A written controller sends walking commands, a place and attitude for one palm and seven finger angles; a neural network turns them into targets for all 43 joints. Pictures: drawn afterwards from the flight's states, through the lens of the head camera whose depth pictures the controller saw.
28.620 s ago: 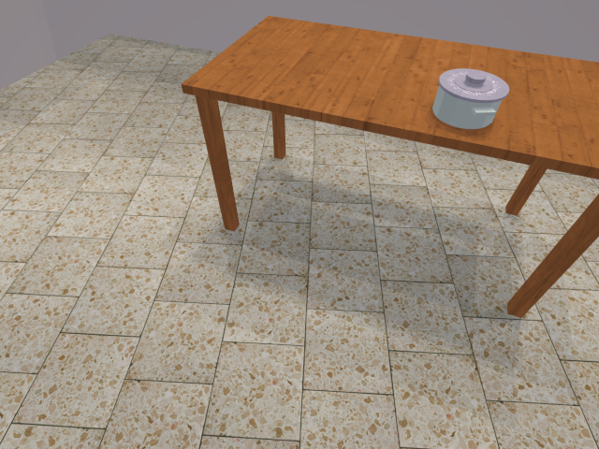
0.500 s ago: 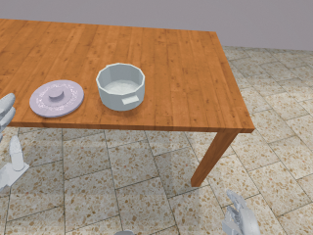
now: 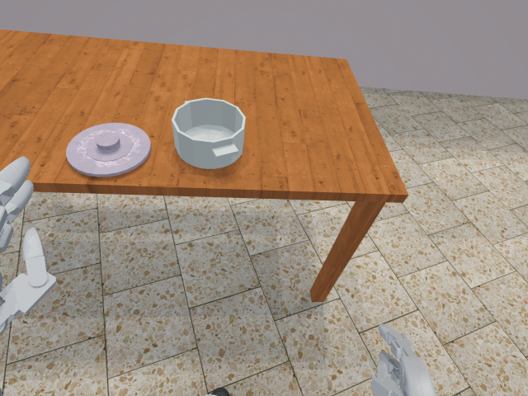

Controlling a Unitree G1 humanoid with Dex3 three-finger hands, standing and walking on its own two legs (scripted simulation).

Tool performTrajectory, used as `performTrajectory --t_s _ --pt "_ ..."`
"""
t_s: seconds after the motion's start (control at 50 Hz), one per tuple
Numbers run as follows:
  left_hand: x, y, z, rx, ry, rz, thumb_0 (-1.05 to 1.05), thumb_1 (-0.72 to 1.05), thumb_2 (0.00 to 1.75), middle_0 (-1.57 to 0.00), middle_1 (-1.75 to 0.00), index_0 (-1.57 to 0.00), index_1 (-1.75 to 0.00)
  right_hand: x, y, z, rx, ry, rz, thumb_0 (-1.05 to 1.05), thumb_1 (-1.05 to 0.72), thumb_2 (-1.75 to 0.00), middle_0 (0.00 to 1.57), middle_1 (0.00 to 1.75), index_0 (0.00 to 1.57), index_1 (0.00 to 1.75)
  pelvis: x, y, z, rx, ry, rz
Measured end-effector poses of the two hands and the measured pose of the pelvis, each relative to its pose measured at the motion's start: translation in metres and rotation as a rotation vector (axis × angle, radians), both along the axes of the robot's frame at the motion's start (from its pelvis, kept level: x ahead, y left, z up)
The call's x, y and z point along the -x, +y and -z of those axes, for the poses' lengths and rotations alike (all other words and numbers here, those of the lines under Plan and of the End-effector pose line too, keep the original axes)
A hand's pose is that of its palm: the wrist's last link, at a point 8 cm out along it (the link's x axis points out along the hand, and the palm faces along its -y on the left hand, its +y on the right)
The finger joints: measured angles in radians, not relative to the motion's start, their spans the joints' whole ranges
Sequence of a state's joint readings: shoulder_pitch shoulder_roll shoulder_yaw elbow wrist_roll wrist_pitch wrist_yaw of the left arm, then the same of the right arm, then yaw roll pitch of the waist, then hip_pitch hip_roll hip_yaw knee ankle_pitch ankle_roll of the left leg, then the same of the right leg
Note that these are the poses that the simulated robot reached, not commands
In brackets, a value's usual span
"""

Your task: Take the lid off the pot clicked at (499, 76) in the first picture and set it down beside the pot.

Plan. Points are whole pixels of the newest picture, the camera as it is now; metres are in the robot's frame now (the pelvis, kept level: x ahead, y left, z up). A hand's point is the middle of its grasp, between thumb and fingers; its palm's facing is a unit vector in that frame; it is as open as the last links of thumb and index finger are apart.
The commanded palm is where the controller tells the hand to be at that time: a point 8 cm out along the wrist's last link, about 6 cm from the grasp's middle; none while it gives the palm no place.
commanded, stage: stop stepping back and stand still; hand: left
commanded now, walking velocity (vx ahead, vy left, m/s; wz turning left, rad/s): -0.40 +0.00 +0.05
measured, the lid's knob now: (107, 141) +0.61 +0.39 -0.03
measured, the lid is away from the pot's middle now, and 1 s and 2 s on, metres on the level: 0.23 0.23 0.23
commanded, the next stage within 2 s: let the arm hang, fingers relaxed in 1.74 s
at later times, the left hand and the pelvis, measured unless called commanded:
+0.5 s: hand out of the picture +0.07 +0.25 +0.17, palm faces +0.34 -0.83 -0.45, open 7.4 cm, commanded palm +0.02 +0.29 +0.18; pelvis -0.10 +0.01 +0.00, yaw +1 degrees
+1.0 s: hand out of the picture +0.10 +0.30 +0.04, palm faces +0.33 -0.85 -0.42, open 7.4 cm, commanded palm none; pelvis -0.09 +0.04 -0.01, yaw +8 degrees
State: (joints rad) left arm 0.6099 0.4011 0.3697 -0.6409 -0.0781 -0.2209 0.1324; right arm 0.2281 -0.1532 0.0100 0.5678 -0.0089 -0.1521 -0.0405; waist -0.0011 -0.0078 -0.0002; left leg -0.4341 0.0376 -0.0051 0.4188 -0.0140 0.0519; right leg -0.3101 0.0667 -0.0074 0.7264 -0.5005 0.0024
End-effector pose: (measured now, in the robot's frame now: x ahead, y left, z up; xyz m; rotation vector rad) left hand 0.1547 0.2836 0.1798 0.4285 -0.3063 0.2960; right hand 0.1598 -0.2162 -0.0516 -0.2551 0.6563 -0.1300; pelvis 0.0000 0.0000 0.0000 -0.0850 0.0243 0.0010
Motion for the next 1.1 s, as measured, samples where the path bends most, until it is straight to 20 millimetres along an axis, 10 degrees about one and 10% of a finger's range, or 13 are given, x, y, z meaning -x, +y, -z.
performTrajectory --t_s 0.46,0.9,0.96,1.04,1.1 --pt "0.107 0.002 -0.006 -0.103 0.046 -0.008 0.01 0.89 0.90 -0.21 -0.30 -0.21 -0.30 0.124 -0.004 0.021 -0.044 0.034 0.057 0.01 -0.90 -0.90 0.20 0.30 0.20 0.30 0.096 0.006 0.005 -0.067 -0.057 -0.028" --pt "0.124 0.022 0.002 -0.069 0.064 -0.098 0.01 0.89 0.90 -0.22 -0.30 -0.21 -0.30 0.103 0.029 0.030 -0.068 0.050 -0.042 0.01 -0.90 -0.90 0.20 0.30 0.20 0.30 0.100 0.022 0.006 -0.072 -0.040 -0.057" --pt "0.105 0.040 0.051 -0.025 0.231 -0.132 0.00 0.89 0.90 -0.21 -0.30 -0.20 -0.30 0.100 0.026 0.046 -0.075 0.142 -0.078 0.01 -0.90 -0.90 0.20 0.30 0.20 0.30 0.097 0.029 0.007 -0.078 -0.002 -0.105" --pt "0.098 0.058 0.184 0.237 0.675 -0.228 0.00 0.90 0.90 -0.20 -0.30 -0.20 -0.30 0.106 0.024 0.073 -0.041 0.275 -0.093 0.01 -0.90 -0.90 0.20 0.30 0.20 0.30 0.092 0.041 0.020 -0.073 0.013 -0.155" --pt "0.126 0.036 0.273 0.387 1.047 -0.241 0.00 0.91 0.90 -0.20 -0.29 -0.19 -0.30 0.121 0.022 0.080 -0.017 0.347 -0.060 0.01 -0.90 -0.90 0.20 0.30 0.20 0.30 0.089 0.041 0.023 -0.100 0.002 -0.132"
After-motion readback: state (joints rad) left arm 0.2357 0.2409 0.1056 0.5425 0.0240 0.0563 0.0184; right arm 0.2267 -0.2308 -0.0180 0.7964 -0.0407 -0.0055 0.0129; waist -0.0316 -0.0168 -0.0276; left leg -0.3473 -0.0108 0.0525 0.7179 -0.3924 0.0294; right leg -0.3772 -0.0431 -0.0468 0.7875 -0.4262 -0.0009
